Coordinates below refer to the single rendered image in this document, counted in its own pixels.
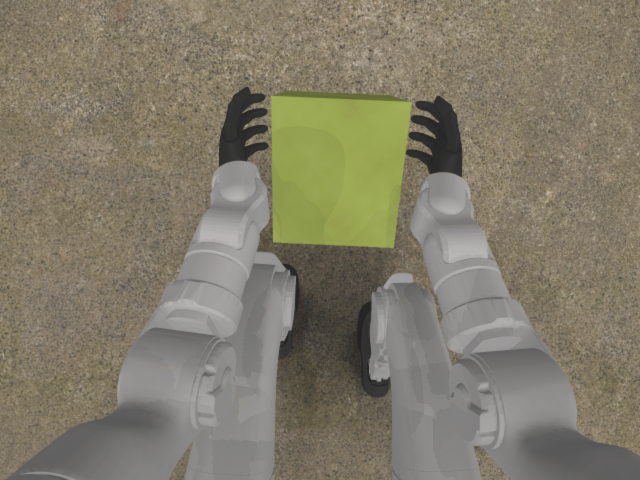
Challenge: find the robot right forearm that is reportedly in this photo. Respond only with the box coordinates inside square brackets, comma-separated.
[410, 172, 577, 421]

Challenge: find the left robot upper arm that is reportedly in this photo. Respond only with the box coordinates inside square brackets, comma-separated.
[5, 328, 236, 480]

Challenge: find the right robot foot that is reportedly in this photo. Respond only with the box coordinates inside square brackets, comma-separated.
[357, 302, 390, 398]

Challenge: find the right robot upper arm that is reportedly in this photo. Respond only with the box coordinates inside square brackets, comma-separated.
[449, 348, 640, 480]

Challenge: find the right robot hand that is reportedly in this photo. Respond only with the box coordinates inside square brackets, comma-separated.
[406, 96, 462, 177]

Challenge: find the left robot hand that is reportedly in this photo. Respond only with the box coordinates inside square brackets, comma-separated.
[219, 87, 269, 167]

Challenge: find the carton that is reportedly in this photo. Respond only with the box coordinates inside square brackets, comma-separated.
[271, 91, 412, 248]

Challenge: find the robot left forearm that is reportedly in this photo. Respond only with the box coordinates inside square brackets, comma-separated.
[117, 161, 270, 402]

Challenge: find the robot left thigh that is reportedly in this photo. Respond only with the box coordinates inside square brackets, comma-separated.
[184, 263, 296, 480]

